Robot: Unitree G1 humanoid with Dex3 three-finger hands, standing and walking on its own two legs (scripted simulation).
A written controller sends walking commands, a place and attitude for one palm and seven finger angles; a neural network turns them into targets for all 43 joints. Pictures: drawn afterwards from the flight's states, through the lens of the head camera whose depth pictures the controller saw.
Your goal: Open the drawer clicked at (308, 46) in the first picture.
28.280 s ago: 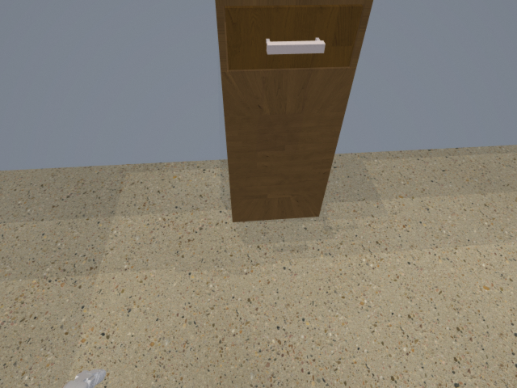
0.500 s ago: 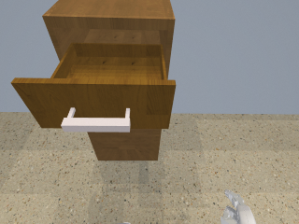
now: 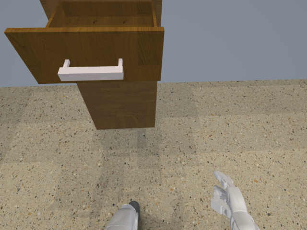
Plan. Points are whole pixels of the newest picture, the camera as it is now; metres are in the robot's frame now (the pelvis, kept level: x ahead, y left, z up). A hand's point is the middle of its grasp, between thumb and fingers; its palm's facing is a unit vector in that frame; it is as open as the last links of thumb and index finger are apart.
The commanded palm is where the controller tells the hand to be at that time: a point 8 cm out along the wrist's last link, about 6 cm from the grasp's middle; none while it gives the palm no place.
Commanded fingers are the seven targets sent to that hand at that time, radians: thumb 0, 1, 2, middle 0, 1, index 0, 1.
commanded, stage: stop stepping back and stand still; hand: left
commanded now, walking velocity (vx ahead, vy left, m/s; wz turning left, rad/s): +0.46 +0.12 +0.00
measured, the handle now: (93, 67) +0.50 +0.20 +0.12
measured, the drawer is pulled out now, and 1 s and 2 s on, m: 0.30 0.30 0.30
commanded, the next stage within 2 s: let the arm hang, fingers relaxed in 1.18 s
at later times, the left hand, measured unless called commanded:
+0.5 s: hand out of the picture +0.10 +0.18 +0.29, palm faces +0.45 -0.74 -0.50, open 7.4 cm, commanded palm +0.05 +0.26 +0.31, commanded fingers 0.00 0.90 0.90 -0.20 -0.30 -0.20 -0.30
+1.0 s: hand out of the picture +0.10 +0.22 +0.31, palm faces +0.50 -0.68 -0.53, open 7.4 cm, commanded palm +0.05 +0.30 +0.31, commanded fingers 0.00 0.90 0.90 -0.20 -0.30 -0.20 -0.30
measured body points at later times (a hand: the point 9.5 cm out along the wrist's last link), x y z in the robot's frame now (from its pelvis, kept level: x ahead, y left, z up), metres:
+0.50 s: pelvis -0.07 -0.03 +0.01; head -0.08 -0.02 +0.46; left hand +0.07 +0.22 +0.31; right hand +0.07 -0.26 -0.08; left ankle -0.03 +0.09 -0.67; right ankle -0.06 -0.10 -0.72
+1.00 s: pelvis -0.07 +0.01 +0.02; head -0.05 +0.03 +0.46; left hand +0.06 +0.26 +0.33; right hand +0.12 -0.20 -0.06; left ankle -0.05 +0.12 -0.72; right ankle -0.06 -0.10 -0.72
